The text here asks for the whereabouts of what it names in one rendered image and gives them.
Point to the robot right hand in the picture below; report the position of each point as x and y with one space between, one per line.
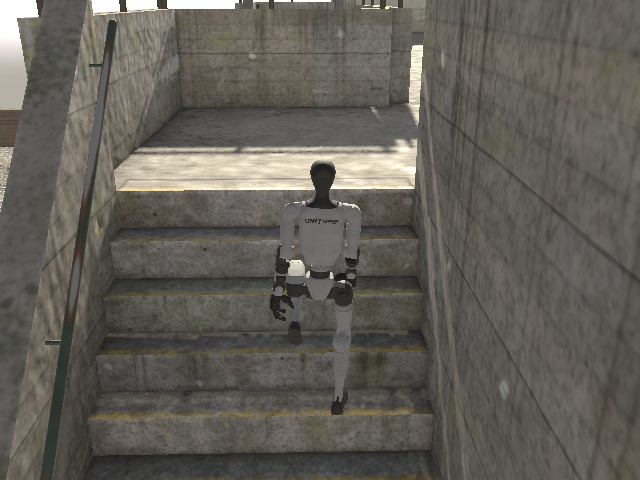
342 276

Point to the robot left upper arm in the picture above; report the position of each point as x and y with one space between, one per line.
289 212

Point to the left robot foot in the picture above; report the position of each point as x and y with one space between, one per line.
294 336

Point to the left robot shin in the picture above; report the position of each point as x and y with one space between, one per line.
297 301

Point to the robot right forearm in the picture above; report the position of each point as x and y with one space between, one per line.
351 266

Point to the robot right upper arm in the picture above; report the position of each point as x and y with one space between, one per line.
353 228

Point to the robot left hand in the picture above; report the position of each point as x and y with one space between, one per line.
276 308

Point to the robot left forearm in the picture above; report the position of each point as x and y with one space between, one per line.
281 273

